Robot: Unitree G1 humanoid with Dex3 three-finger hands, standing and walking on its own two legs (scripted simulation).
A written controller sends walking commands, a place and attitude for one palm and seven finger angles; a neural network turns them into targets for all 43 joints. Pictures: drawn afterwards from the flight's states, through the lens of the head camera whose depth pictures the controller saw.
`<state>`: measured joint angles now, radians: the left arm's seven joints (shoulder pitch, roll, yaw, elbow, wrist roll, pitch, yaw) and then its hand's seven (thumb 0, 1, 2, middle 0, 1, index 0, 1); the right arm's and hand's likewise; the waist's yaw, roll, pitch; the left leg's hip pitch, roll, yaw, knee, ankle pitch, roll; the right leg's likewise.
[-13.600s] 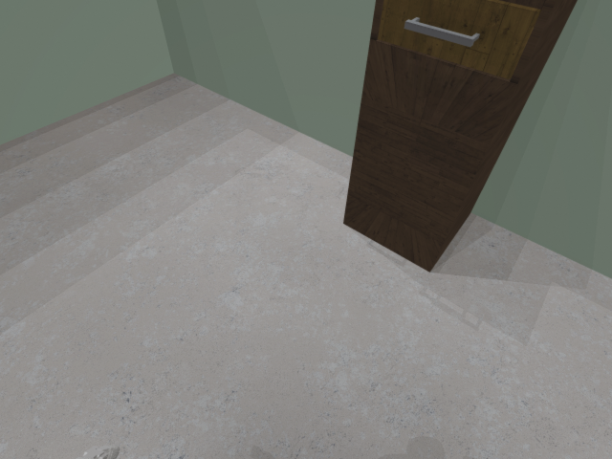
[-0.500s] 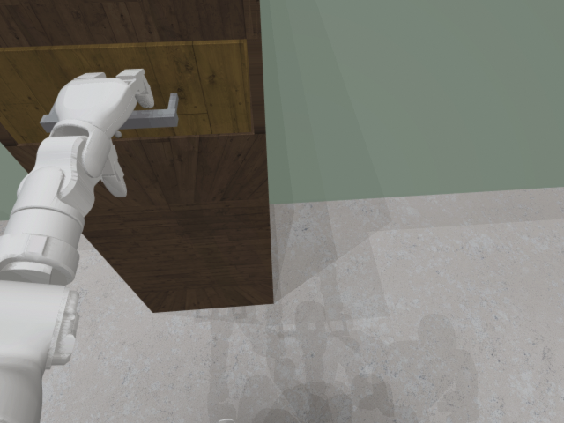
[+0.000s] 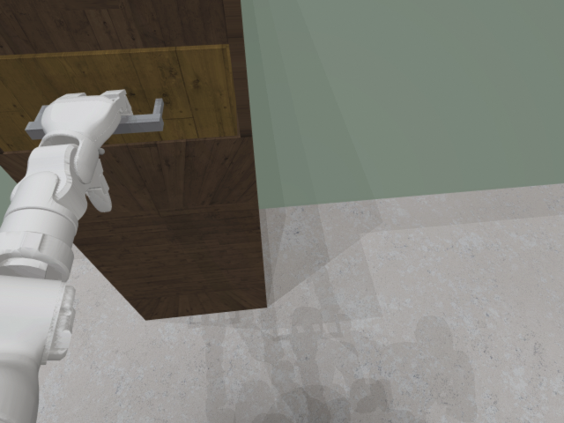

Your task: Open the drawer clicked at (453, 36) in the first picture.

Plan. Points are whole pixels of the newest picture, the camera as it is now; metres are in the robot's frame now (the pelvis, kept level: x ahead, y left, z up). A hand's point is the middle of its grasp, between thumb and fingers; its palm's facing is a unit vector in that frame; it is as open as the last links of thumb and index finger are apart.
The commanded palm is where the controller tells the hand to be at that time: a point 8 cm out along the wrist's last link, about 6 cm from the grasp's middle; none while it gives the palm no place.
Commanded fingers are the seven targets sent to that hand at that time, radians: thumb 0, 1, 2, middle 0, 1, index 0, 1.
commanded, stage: lower the fingers behind the handle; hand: left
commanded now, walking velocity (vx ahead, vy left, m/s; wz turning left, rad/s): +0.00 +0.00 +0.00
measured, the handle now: (99, 117) +0.53 +0.25 +0.15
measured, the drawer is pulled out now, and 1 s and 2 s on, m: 0.00 0.00 0.04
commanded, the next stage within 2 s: close the thumb around the handle in 0.20 s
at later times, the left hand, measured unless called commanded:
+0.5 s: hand (97, 149) +0.48 +0.25 +0.13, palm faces -0.02 -0.04 -1.00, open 12.6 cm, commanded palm +0.47 +0.26 +0.18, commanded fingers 0.00 0.12 0.56 -0.34 -1.27 -0.34 -1.27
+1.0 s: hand (101, 148) +0.49 +0.25 +0.12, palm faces -0.01 -0.04 -1.00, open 5.2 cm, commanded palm +0.47 +0.25 +0.18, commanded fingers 0.00 0.90 0.90 -0.40 -1.35 -0.40 -1.35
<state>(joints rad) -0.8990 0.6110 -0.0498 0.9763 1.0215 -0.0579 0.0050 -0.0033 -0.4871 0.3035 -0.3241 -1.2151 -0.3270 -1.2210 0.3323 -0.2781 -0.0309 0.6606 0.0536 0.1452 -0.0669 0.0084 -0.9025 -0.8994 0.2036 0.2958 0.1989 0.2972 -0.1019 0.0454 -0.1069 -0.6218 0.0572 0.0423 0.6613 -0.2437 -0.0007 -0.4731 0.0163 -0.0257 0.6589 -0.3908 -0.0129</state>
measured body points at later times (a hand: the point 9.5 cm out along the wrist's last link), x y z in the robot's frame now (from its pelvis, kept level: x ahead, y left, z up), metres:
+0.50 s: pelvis +0.01 +0.01 +0.00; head +0.06 +0.00 +0.45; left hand +0.48 +0.25 +0.18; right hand +0.07 -0.26 -0.13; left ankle +0.04 +0.13 -0.72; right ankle -0.05 -0.11 -0.72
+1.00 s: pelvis +0.01 +0.01 +0.00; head +0.07 +0.00 +0.45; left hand +0.48 +0.25 +0.18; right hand +0.06 -0.26 -0.13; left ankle +0.04 +0.13 -0.72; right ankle -0.05 -0.11 -0.72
